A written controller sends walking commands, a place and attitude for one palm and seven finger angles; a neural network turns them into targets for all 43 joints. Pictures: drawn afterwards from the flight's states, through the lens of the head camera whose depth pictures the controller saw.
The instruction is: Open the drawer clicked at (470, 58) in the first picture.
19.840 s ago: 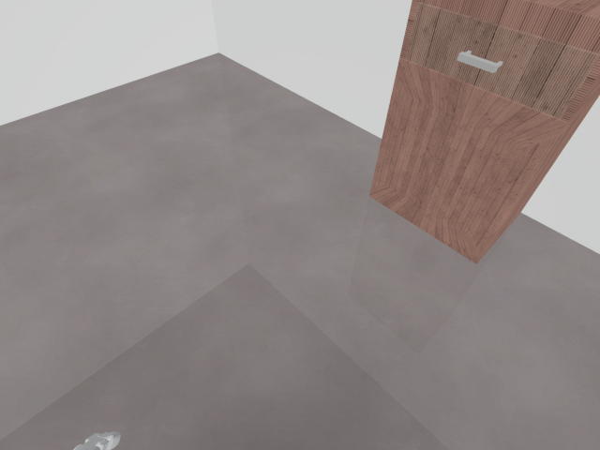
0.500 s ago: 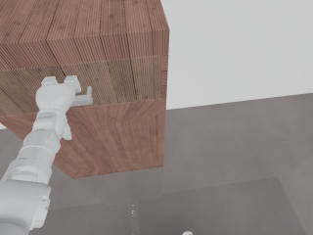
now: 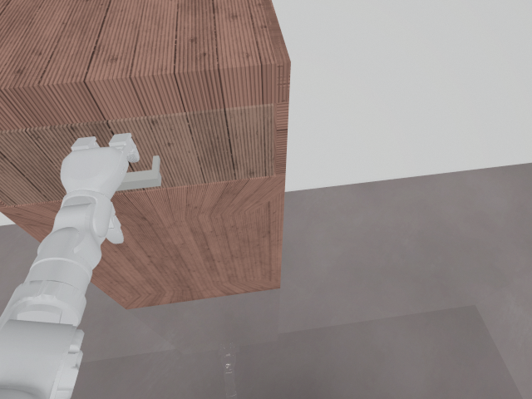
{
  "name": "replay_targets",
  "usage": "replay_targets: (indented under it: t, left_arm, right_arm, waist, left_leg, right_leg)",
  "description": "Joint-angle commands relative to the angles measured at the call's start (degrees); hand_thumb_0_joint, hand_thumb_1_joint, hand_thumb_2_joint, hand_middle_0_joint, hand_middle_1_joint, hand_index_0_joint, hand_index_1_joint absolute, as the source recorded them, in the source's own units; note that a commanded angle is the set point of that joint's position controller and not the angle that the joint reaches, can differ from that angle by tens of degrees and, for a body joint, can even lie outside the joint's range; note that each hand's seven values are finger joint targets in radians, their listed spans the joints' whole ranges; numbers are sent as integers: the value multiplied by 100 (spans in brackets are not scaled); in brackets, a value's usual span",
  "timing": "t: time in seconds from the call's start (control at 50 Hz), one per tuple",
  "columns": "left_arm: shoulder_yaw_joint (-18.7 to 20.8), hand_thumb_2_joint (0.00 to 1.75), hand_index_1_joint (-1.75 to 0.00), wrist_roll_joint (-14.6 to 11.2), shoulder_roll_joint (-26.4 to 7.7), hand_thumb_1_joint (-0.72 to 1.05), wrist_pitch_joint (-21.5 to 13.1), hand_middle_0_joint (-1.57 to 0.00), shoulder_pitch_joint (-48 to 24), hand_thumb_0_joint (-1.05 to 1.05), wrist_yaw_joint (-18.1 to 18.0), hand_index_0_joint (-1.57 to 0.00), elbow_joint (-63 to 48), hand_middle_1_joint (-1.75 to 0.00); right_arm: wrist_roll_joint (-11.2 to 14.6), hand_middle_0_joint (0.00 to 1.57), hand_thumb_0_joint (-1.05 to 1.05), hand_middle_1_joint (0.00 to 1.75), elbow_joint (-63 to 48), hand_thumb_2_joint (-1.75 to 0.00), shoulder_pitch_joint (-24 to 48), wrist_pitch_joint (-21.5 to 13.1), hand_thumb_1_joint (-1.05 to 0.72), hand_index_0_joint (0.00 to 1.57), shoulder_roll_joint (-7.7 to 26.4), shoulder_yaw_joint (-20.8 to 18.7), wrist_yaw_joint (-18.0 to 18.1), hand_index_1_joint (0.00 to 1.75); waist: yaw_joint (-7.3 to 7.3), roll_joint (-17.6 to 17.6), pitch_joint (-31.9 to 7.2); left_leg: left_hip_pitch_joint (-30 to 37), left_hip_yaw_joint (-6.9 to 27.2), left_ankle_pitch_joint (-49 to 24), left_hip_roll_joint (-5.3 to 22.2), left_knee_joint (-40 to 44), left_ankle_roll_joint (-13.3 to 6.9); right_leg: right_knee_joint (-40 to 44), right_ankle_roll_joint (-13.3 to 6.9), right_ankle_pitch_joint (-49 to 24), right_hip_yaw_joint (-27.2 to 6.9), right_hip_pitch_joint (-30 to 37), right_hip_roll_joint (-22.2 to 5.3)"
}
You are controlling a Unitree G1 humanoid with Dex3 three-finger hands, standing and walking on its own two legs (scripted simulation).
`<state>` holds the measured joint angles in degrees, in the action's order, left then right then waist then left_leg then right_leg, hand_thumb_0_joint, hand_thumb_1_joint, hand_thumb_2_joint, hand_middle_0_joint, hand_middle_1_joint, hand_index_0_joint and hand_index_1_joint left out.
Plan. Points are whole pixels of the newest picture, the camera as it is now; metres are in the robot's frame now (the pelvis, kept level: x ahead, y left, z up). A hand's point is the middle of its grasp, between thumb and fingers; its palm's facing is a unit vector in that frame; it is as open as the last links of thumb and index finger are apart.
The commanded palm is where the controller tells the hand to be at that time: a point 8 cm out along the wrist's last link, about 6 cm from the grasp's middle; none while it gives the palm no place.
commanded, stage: lift the fingers back up to retry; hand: left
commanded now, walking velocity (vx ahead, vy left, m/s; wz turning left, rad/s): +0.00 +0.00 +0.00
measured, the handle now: (126, 172) +0.48 +0.26 +0.03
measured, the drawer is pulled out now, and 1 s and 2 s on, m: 0.00 0.00 0.00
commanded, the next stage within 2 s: re-aim the fingers above the handle in 0.46 s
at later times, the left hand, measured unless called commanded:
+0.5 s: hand (100, 174) +0.42 +0.26 +0.10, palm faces -0.05 -0.02 -1.00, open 13.8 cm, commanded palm +0.40 +0.26 +0.15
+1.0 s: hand (102, 175) +0.42 +0.26 +0.09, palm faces -0.03 -0.01 -1.00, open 13.8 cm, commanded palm +0.40 +0.27 +0.15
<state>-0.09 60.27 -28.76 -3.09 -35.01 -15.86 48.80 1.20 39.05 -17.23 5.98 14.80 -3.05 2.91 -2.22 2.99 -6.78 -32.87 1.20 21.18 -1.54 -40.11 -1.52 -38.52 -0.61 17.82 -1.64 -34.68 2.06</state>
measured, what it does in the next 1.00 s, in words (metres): stands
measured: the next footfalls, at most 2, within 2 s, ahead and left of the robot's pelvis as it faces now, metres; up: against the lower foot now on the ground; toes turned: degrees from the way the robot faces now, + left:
none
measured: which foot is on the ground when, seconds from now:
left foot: down 0.00-1.00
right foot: down 0.00-1.00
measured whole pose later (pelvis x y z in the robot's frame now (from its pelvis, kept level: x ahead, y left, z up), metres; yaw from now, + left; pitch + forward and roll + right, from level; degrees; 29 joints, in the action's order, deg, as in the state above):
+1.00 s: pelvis +0.01 -0.01 +0.01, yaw +1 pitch +10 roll +0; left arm -1.5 56.8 -29.9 -1.7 -32.1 -6.0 39.0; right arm 2.0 38.2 -15.2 7.3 15.4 -2.4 3.7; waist -0.4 3.8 -5.4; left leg -24.0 2.1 19.6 -1.6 -33.6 -0.9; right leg -33.7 -1.3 17.4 -1.0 -26.3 1.8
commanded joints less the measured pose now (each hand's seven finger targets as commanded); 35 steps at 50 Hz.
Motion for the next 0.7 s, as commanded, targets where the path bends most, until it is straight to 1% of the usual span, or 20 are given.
replay_targets:
  t: [0.0,0.06,0.12,0.14,0.18,0.24,0.26,0.28,0.3,0.32,0.34,0.4,0.42,0.44,0.5,0.54,0.56,0.62,0.64,0.68]
  left_arm:
    - [451,30,-120,-68,-1620,-50,117,-30,-2490,0,-206,-30,-1515,-120]
    - [509,30,-120,-118,-1692,-50,153,-30,-2467,0,-106,-30,-1795,-120]
    - [393,30,-120,-200,-1544,-50,216,-30,-2365,0,14,-30,-2155,-120]
    - [456,30,-120,-227,-1583,-50,260,-30,-2199,0,72,-30,-2194,-120]
    - [369,30,-120,-258,-1519,-50,364,-30,-2186,0,190,-30,-2164,-120]
    - [287,30,-120,-324,-1464,-50,491,-30,-2103,0,390,-30,-2475,-120]
    - [297,30,-120,-341,-1475,-50,556,-30,-1955,0,465,-30,-2382,-120]
    - [247,30,-120,-323,-1414,-50,633,-30,-1818,0,552,-30,-2038,-120]
    - [11,30,-120,-332,-1157,-50,692,-30,-1810,0,652,-30,-1838,-120]
    - [-15,30,-120,-343,-1170,-50,678,-30,-1935,0,735,-30,-1848,-120]
    - [155,30,-120,-339,-1359,-50,645,-30,-1793,0,814,-30,-1795,-120]
    - [129,30,-120,-298,-1403,-50,433,-30,-2059,0,944,-30,-2019,-120]
    - [157,30,-120,-306,-1396,-50,329,-30,-2020,0,952,-30,-2222,-120]
    - [333,30,-120,-315,-1577,-50,238,-30,-1968,0,937,-30,-2322,-120]
    - [364,30,-120,-324,-1493,-50,86,-30,-1902,0,824,-30,-2348,-120]
    - [352,30,-120,-326,-1466,-50,48,-30,-2083,0,707,-30,-2479,-120]
    - [411,30,-120,-289,-1558,-50,61,-30,-2120,0,639,-30,-2439,-120]
    - [253,30,-120,-266,-1407,-50,144,-30,-2356,0,479,-30,-2524,-120]
    - [386,30,-120,-265,-1521,-50,188,-30,-2238,0,461,-30,-2473,-120]
    - [310,30,-120,-303,-1448,-50,301,-30,-2159,0,476,-30,-2243,-120]
  right_arm:
    - [23,20,0,30,-540,-90,-130,-173,-90,20,809,-264,98,30]
    - [23,20,0,30,-554,-90,-92,-189,-90,20,811,-271,101,30]
    - [28,20,0,30,-612,-90,14,-200,-90,20,797,-264,77,30]
    - [35,20,0,30,-636,-90,53,-194,-90,20,806,-262,74,30]
    - [54,20,0,30,-615,-90,105,-174,-90,20,812,-229,62,30]
    - [62,20,0,30,-706,-90,236,-148,-90,20,819,-214,57,30]
    - [77,20,0,30,-705,-90,301,-138,-90,20,804,-197,60,30]
    - [89,20,0,30,-671,-90,298,-102,-90,20,818,-165,70,30]
    - [102,20,0,30,-680,-90,329,-78,-90,20,829,-137,75,30]
    - [105,20,0,30,-684,-90,317,-66,-90,20,848,-134,89,30]
    - [103,20,0,30,-730,-90,336,-50,-90,20,864,-132,105,30]
    - [78,20,0,30,-790,-90,373,-22,-90,20,818,-114,140,30]
    - [57,20,0,30,-827,-90,365,-36,-90,20,794,-128,140,30]
    - [43,20,0,30,-848,-90,366,-32,-90,20,805,-141,145,30]
    - [45,20,0,30,-821,-90,361,-48,-90,20,752,-155,130,30]
    - [32,20,0,30,-798,-90,343,-75,-90,20,754,-180,122,30]
    - [42,20,0,30,-770,-90,356,-81,-90,20,740,-180,121,30]
    - [25,20,0,30,-696,-90,308,-106,-90,20,734,-205,100,30]
    - [23,20,0,30,-679,-90,301,-106,-90,20,752,-225,103,30]
    - [45,20,0,30,-648,-90,308,-91,-90,20,757,-198,100,30]
  waist:
    - [34,161,-2097]
    - [82,167,-2221]
    - [121,245,-2221]
    - [142,144,-2214]
    - [137,79,-2006]
    - [199,68,-2104]
    - [210,69,-1930]
    - [182,-162,-1597]
    - [135,-341,-1374]
    - [124,-466,-1387]
    - [193,-465,-1432]
    - [215,-303,-1593]
    - [256,-208,-1786]
    - [282,-142,-1862]
    - [268,-65,-1723]
    - [230,-86,-1839]
    - [240,35,-1848]
    - [183,103,-2049]
    - [197,1,-2107]
    - [185,-38,-1929]
  left_leg:
    - [1242,-108,-2437,-17,492,-96]
    - [1477,-75,-2778,-8,546,-82]
    - [1683,-53,-3074,-5,594,-64]
    - [1722,-39,-3231,5,610,-63]
    - [1698,-36,-3191,4,674,-48]
    - [1831,-42,-3329,-9,753,-46]
    - [1815,-69,-3226,-15,773,-58]
    - [1643,-53,-3053,-22,822,-45]
    - [1552,-79,-2773,-19,890,-53]
    - [1544,-100,-2595,-23,920,-73]
    - [1517,-108,-2607,-39,935,-78]
    - [1543,-123,-2601,-80,884,-87]
    - [1637,-131,-2811,-87,834,-101]
    - [1638,-118,-2944,-92,792,-91]
    - [1586,-117,-2951,-83,743,-64]
    - [1612,-104,-3017,-89,713,-62]
    - [1625,-112,-3003,-94,691,-55]
    - [1752,-111,-3084,-92,655,-36]
    - [1741,-96,-3164,-91,642,-39]
    - [1648,-110,-3010,-92,689,-44]
  right_leg:
    - [402,-185,-1799,252,1444,35]
    - [438,-186,-1984,260,1632,29]
    - [492,-190,-2135,278,1729,29]
    - [523,-190,-2186,287,1814,30]
    - [551,-188,-2202,309,1811,19]
    - [621,-193,-2295,299,2057,-2]
    - [654,-185,-2286,296,2037,-6]
    - [682,-192,-2195,334,1958,2]
    - [743,-178,-2045,359,1863,-8]
    - [786,-174,-1999,340,1904,-18]
    - [796,-192,-2013,313,2042,-29]
    - [739,-194,-2120,265,2088,-58]
    - [707,-199,-2313,242,2172,-60]
    - [680,-206,-2405,223,2247,-59]
    - [626,-198,-2372,254,2036,-44]
    - [604,-196,-2393,254,2043,-41]
    - [581,-203,-2386,242,1992,-42]
    - [559,-202,-2420,253,1957,-33]
    - [557,-206,-2467,255,2042,-25]
    - [586,-197,-2432,268,2014,-33]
